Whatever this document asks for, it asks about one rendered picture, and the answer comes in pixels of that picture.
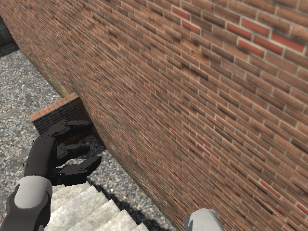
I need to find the robot left hand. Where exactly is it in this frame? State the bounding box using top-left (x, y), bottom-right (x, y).
top-left (23, 119), bottom-right (102, 187)

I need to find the right robot thigh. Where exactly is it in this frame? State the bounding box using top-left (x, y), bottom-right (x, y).
top-left (183, 208), bottom-right (224, 231)

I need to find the left robot forearm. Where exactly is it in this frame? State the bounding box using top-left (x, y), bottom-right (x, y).
top-left (0, 175), bottom-right (53, 231)

